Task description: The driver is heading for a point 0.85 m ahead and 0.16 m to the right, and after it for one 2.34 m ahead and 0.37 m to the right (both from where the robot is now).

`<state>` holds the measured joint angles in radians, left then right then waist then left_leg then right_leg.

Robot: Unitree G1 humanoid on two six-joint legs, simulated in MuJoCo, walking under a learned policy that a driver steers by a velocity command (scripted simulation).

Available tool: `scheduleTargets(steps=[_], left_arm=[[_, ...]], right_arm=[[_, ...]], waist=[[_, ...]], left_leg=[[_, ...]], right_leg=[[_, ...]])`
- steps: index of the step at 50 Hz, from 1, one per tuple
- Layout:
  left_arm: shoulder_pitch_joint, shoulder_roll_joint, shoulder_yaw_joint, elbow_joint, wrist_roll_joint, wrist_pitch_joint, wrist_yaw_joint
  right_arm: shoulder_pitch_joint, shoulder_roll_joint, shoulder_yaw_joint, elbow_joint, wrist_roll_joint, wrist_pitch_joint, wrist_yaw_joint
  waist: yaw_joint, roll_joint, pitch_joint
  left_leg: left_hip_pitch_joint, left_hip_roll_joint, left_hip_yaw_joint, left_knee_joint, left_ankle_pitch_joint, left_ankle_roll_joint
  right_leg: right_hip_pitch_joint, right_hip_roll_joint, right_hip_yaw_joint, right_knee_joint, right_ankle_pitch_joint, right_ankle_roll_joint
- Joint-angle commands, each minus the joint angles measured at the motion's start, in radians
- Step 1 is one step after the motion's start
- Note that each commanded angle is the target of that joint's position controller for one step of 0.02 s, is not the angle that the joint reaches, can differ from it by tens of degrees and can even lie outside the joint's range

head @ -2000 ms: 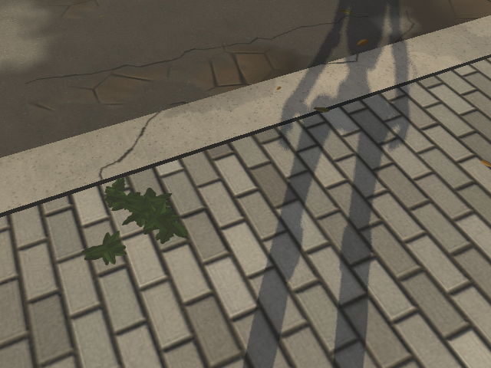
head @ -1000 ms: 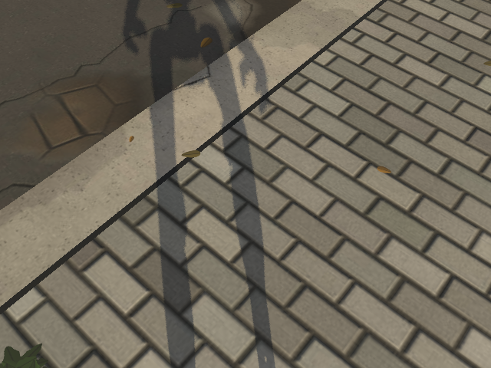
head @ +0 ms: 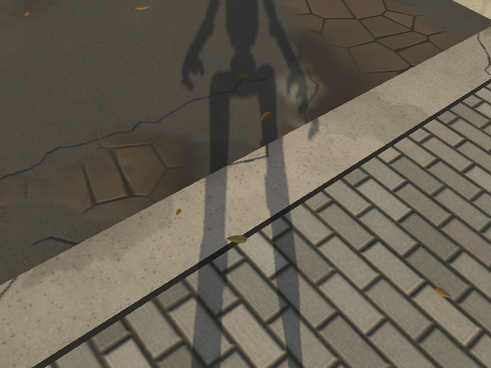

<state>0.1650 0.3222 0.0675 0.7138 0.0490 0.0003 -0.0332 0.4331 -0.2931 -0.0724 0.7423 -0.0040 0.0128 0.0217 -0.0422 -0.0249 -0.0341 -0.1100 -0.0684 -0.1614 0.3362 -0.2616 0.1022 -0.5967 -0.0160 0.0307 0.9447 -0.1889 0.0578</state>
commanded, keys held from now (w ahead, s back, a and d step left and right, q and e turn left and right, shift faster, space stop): w+q+shift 0.10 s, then w+e+shift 0.36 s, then e+shift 0.54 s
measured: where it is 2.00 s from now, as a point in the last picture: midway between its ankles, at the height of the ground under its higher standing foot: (254, 309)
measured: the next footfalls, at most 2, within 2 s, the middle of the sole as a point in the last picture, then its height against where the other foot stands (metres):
right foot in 0.26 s outside the picture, level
left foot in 0.66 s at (198, 314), level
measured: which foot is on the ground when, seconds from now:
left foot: down 0.00-0.28, up 0.30-0.64, down 0.66-1.00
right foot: up 0.00-0.24, down 0.26-0.64, up 0.66-1.00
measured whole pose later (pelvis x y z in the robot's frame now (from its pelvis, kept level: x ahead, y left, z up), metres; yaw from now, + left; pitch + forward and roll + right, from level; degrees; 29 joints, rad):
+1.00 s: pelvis +0.60 -0.03 -0.02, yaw -27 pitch +0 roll +1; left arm 0.07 0.33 0.08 0.62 0.02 0.07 -0.06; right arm 0.28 -0.31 -0.05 0.74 -0.02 -0.04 -0.01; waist -0.04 0.00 0.10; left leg -0.20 0.12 0.28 0.52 -0.30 -0.02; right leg -0.58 -0.03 -0.08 0.81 -0.17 -0.03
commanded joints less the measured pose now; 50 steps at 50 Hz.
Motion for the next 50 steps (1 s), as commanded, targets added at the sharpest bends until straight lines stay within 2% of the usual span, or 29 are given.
scheduleTargets(steps=[1, 5, 8, 10, 11, 12, 13, 14, 15, 16, 17, 18, 19, 21, 24, 27, 29, 30, 31, 32, 33, 34, 35, 37, 39, 40, 43, 46, 50], left_arm=[[-0.176, 0.047, 0.0, -0.102, -0.005, -0.019, -0.004], [-0.282, 0.056, -0.01, -0.134, -0.016, -0.032, -0.009], [-0.293, 0.055, -0.017, -0.141, -0.014, -0.047, -0.018], [-0.242, 0.069, -0.014, -0.14, -0.015, -0.052, -0.012], [-0.166, 0.088, -0.004, -0.124, -0.017, -0.054, -0.002], [-0.004, 0.118, 0.012, -0.074, -0.015, -0.058, 0.016], [0.236, 0.166, 0.031, -0.017, -0.011, -0.064, 0.034], [0.418, 0.275, 0.057, 0.006, 0.005, -0.066, 0.041], [0.36, 0.235, 0.046, 0.029, -0.017, -0.069, 0.019], [0.246, 0.174, 0.036, 0.017, -0.026, -0.067, 0.007], [0.246, 0.146, 0.034, 0.017, -0.03, -0.072, 0.002], [0.247, 0.119, 0.027, 0.025, -0.028, -0.072, 0.003], [0.25, 0.081, 0.013, 0.044, -0.03, -0.076, 0.008], [0.262, 0.076, 0.01, 0.066, -0.043, -0.088, 0.017], [0.236, 0.095, 0.018, 0.058, -0.044, -0.098, 0.026], [0.261, 0.144, 0.041, 0.075, -0.054, -0.089, 0.023], [0.307, 0.15, 0.047, 0.092, -0.064, -0.077, 0.023], [0.313, 0.156, 0.05, 0.093, -0.067, -0.075, 0.028], [0.286, 0.173, 0.056, 0.085, -0.075, -0.075, 0.03], [0.259, 0.146, 0.052, 0.066, -0.085, -0.079, 0.029], [0.284, 0.017, 0.024, 0.028, -0.089, -0.078, 0.037], [0.436, 0.029, 0.022, 0.014, -0.099, -0.054, 0.066], [0.428, 0.087, 0.032, 0.014, -0.08, -0.035, 0.074], [0.259, 0.095, 0.039, 0.005, -0.038, -0.004, 0.045], [0.226, 0.054, 0.035, -0.002, -0.03, 0.032, 0.012], [0.216, 0.031, 0.032, -0.015, -0.031, 0.045, 0.005], [0.13, 0.008, 0.023, -0.072, -0.022, 0.062, -0.004], [0.075, -0.006, 0.008, -0.104, -0.027, 0.063, -0.025], [-0.017, 0.03, 0.013, -0.139, -0.038, 0.069, -0.03]], right_arm=[[0.024, -0.17, -0.047, -0.053, 0.0, -0.037, -0.003], [0.051, -0.191, -0.054, -0.054, -0.005, -0.048, -0.008], [0.062, -0.177, -0.041, -0.031, 0.0, -0.067, -0.016], [0.036, -0.186, -0.037, -0.021, -0.002, -0.081, -0.017], [0.02, -0.195, -0.035, -0.013, -0.005, -0.087, -0.018], [0.012, -0.194, -0.033, 0.001, -0.008, -0.088, -0.017], [-0.021, -0.183, -0.027, -0.004, -0.013, -0.09, -0.018], [-0.017, -0.097, 0.0, -0.057, 0.008, -0.103, -0.015], [-0.07, -0.079, 0.012, -0.076, -0.014, -0.116, -0.009], [-0.152, -0.109, 0.014, -0.084, -0.037, -0.117, -0.008], [-0.206, -0.122, 0.018, -0.085, -0.049, -0.124, 0.001], [-0.231, -0.115, 0.022, -0.096, -0.056, -0.129, 0.005], [-0.254, -0.101, 0.03, -0.111, -0.07, -0.121, 0.008], [-0.272, -0.084, 0.045, -0.134, -0.078, -0.1, 0.018], [-0.418, -0.073, 0.067, -0.203, -0.058, -0.094, 0.033], [-0.472, -0.028, 0.087, -0.219, -0.034, -0.105, 0.034], [-0.431, -0.067, 0.071, -0.203, -0.031, -0.104, 0.012], [-0.371, -0.094, 0.059, -0.185, -0.033, -0.104, -0.003], [-0.267, -0.113, 0.048, -0.159, -0.033, -0.109, -0.019], [-0.134, -0.158, 0.031, -0.129, -0.048, -0.117, -0.036], [-0.009, -0.222, 0.017, -0.116, -0.071, -0.118, -0.048], [0.035, -0.215, 0.017, -0.136, -0.068, -0.098, -0.031], [-0.063, -0.2, 0.002, -0.143, -0.034, -0.084, -0.032], [-0.201, -0.036, 0.045, -0.155, -0.03, -0.077, -0.041], [-0.199, -0.047, 0.042, -0.123, -0.026, -0.078, -0.047], [-0.199, -0.057, 0.036, -0.112, -0.023, -0.082, -0.046], [-0.232, -0.075, 0.024, -0.101, -0.017, -0.088, -0.044], [-0.284, -0.085, 0.015, -0.098, -0.016, -0.083, -0.043], [-0.244, -0.138, -0.014, -0.093, -0.003, -0.065, -0.027]], waist=[[-0.037, 0.142, 0.088], [-0.081, 0.17, 0.112], [-0.095, 0.197, 0.115], [-0.06, 0.209, 0.125], [-0.014, 0.207, 0.097], [0.067, 0.152, 0.013], [0.185, 0.084, -0.124], [0.234, -0.182, -0.273], [0.169, -0.281, -0.18], [0.131, -0.134, -0.025], [0.132, -0.021, 0.001], [0.109, 0.005, 0.045], [0.08, -0.004, 0.086], [0.047, -0.059, 0.119], [0.045, -0.043, 0.184], [0.068, -0.048, 0.129], [0.066, -0.039, 0.063], [0.042, -0.032, 0.013], [-0.022, -0.03, -0.04], [-0.08, -0.035, -0.118], [-0.079, 0.165, -0.257], [-0.012, 0.255, -0.453], [-0.007, 0.254, -0.502], [0.009, 0.177, -0.206], [0.037, 0.181, -0.058], [0.055, 0.181, -0.041], [0.081, 0.176, -0.021], [0.104, 0.176, -0.015], [0.07, 0.164, 0.005]], left_leg=[[0.059, 0.19, -0.301, -0.175, -0.224, 0.142], [0.045, 0.173, -0.348, -0.144, -0.191, 0.153], [0.058, 0.216, -0.316, -0.161, -0.105, 0.139], [0.049, 0.247, -0.283, -0.158, 0.088, 0.113], [0.047, 0.246, -0.237, -0.084, 0.37, 0.094], [0.029, 0.204, -0.146, 0.128, 0.675, 0.071], [-0.123, 0.15, -0.062, 0.433, 0.721, 0.046], [-0.419, 0.025, 0.043, 0.845, 0.368, -0.012], [-0.657, -0.053, 0.035, 0.955, -0.138, -0.018], [-0.75, 0.031, 0.029, 1.012, -0.06, -0.004], [-0.74, 0.076, 0.034, 0.996, -0.016, -0.01], [-0.711, 0.106, 0.04, 0.928, -0.002, -0.022], [-0.689, 0.125, 0.043, 0.87, -0.006, -0.046], [-0.68, 0.143, 0.069, 0.779, -0.039, -0.086], [-0.588, 0.126, 0.139, 0.543, 0.069, -0.134], [-0.273, 0.031, 0.205, 0.316, 0.27, -0.135], [-0.164, -0.005, 0.181, 0.238, 0.315, -0.121], [-0.076, -0.024, 0.172, 0.192, 0.314, -0.109], [0.054, -0.002, 0.157, 0.123, 0.39, -0.097], [0.239, 0.11, 0.081, 0.137, 0.463, -0.076], [0.447, 0.42, -0.127, 0.218, 0.832, -0.036], [0.574, 0.665, -0.332, 0.343, 1.241, 0.025], [0.508, 0.629, -0.372, 0.261, 0.986, 0.116], [0.207, 0.45, -0.126, 0.13, 0.655, 0.062], [0.014, 0.409, 0.015, 0.058, 0.688, 0.054], [-0.023, 0.409, 0.055, 0.042, 0.698, 0.054], [-0.067, 0.43, 0.147, -0.004, 0.664, 0.064], [-0.151, 0.39, 0.299, 0.008, 0.535, 0.013], [-0.138, 0.414, 0.367, 0.097, 0.43, -0.036]], right_leg=[[-0.206, 0.002, 0.001, -0.061, 0.04, 0.027], [-0.149, 0.025, 0.006, -0.245, 0.02, 0.043], [-0.037, 0.0, -0.043, -0.363, 0.055, -0.009], [0.089, 0.005, -0.075, -0.42, 0.024, -0.064], [0.207, 0.038, -0.102, -0.441, -0.022, -0.094], [0.405, 0.078, -0.121, -0.451, -0.057, -0.13], [0.702, 0.021, -0.051, -0.409, -0.131, -0.179], [0.955, -0.227, 0.452, -0.539, -0.662, -0.286], [0.932, -0.307, 0.887, -0.75, -0.736, -0.321], [0.829, -0.292, 0.796, -0.71, -0.624, -0.335], [0.751, -0.258, 0.663, -0.699, -0.513, -0.347], [0.653, -0.219, 0.578, -0.723, -0.417, -0.341], [0.572, -0.171, 0.525, -0.748, -0.353, -0.331], [0.502, -0.128, 0.471, -0.79, -0.274, -0.344], [0.332, -0.074, 0.375, -0.846, -0.019, -0.339], [0.24, -0.026, 0.276, -0.763, 0.511, -0.256], [0.326, -0.011, 0.287, -0.637, 0.643, -0.191], [0.364, 0.009, 0.29, -0.524, 0.736, -0.157], [0.358, 0.043, 0.284, -0.358, 0.739, -0.122], [0.263, 0.084, 0.282, -0.146, 0.561, -0.093], [0.123, 0.155, 0.159, 0.175, -0.257, -0.081], [0.042, 0.136, 0.094, 0.439, -0.551, -0.088], [-0.016, 0.096, 0.067, 0.556, -0.42, -0.081], [-0.064, 0.024, 0.019, 0.444, -0.258, -0.06], [-0.015, -0.012, 0.015, 0.378, -0.238, -0.042], [-0.003, -0.009, 0.004, 0.354, -0.224, -0.041], [-0.018, -0.033, -0.012, 0.221, -0.138, -0.044], [0.125, -0.047, -0.054, -0.019, 0.05, -0.072], [0.236, -0.005, -0.143, -0.202, 0.023, -0.104]])
Velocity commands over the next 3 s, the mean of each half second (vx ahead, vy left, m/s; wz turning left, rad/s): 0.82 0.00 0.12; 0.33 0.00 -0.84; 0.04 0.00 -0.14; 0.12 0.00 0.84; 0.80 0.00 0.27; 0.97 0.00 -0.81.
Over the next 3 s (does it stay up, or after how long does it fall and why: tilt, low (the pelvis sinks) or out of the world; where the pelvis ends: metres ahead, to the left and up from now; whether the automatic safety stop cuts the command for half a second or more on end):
stays up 1.38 -0.03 -0.15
